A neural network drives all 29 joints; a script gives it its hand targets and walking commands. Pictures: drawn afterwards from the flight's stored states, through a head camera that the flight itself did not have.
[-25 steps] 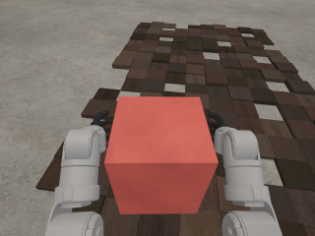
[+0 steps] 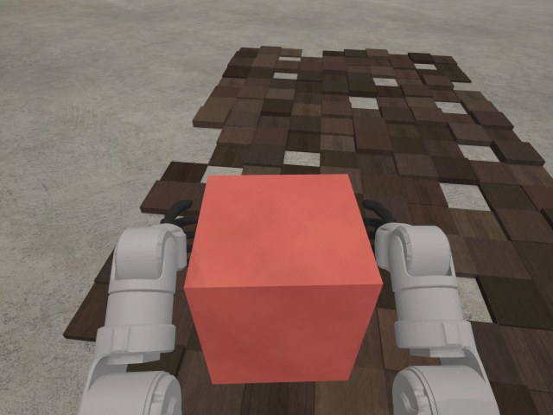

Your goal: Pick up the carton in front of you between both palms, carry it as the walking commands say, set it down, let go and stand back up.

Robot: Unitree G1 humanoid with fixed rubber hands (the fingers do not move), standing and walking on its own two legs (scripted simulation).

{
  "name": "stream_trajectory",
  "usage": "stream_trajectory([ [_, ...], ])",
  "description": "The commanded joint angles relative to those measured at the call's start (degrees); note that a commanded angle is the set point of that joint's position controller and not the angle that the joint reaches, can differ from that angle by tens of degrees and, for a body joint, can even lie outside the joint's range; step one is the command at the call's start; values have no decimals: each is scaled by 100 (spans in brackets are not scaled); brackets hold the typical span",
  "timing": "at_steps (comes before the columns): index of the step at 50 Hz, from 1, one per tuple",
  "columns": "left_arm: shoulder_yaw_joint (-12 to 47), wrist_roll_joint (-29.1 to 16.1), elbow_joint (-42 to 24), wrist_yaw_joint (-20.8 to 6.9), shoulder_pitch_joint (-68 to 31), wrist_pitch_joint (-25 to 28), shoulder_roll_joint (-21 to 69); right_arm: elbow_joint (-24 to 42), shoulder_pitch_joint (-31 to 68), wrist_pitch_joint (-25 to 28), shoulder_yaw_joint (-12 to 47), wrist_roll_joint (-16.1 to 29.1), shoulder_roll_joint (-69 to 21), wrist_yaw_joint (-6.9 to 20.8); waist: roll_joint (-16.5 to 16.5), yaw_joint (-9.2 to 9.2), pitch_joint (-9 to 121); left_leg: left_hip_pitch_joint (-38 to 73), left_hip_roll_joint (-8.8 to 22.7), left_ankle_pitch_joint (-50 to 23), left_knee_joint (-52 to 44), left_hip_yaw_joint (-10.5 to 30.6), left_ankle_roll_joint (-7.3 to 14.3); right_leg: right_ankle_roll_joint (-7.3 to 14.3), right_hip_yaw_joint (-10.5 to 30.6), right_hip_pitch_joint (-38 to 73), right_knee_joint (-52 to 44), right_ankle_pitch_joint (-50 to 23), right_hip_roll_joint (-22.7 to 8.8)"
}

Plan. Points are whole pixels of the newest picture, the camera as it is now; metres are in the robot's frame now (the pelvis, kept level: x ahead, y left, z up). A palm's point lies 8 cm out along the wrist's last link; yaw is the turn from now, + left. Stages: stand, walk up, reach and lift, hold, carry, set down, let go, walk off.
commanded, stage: carry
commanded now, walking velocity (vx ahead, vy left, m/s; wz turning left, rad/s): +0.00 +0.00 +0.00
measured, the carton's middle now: (279, 280) +0.34 +0.00 +0.06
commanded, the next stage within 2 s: none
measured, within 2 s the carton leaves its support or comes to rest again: neither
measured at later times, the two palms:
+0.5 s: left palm (167, 254) +0.32 +0.15 +0.13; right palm (390, 254) +0.32 -0.15 +0.13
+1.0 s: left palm (163, 260) +0.31 +0.15 +0.13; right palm (390, 259) +0.31 -0.15 +0.13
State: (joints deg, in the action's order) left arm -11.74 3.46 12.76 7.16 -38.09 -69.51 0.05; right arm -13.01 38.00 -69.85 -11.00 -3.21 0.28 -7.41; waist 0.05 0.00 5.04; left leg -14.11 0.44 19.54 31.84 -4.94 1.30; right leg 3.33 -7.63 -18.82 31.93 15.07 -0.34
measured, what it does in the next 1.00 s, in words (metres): stands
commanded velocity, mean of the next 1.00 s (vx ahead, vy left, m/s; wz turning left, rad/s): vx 0.00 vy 0.00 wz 0.00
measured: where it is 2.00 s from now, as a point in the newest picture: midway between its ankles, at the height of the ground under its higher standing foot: outside the picture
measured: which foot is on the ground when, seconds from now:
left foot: down 0.00-1.00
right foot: down 0.00-1.00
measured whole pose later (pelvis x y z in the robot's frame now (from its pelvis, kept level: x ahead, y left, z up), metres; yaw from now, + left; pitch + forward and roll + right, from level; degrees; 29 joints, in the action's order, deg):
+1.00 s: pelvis -0.03 +0.00 +0.00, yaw +0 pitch +1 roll +0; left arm -11.6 3.5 13.4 7.0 -38.3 -69.5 -0.1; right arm -13.4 38.2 -70.1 -11.2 -3.6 0.2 -7.3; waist 0.0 -0.1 5.0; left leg -16.0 0.5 16.5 31.1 -5.8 1.8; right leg 3.2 -7.6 -20.2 29.7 11.1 -0.8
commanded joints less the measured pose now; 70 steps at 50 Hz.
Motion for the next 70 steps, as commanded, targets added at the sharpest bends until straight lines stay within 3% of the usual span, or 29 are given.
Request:
stream_trajectory([
  [1, 3236, -2414, -592, -1400, -4120, 123, 6402, 718, 4228, 178, 3180, 2396, -6399, 1369, -21, -9, 2090, 407, 729, -1586, -342, 584, 129, 124, 836, 1063, -321, -1966, -875],
  [23, 3188, -2405, -553, -1408, -4152, 127, 6408, 665, 4262, 173, 3138, 2371, -6408, 1373, -25, -18, 2036, 259, 746, -1189, -484, 604, 145, 93, 861, 966, -514, -1542, -882],
  [70, 3208, -2421, -579, -1408, -4165, 120, 6420, 673, 4252, 160, 3124, 2359, -6395, 1380, -16, -19, 2070, 189, 782, -1165, -540, 619, 180, 44, 841, 881, -549, -1366, -886],
])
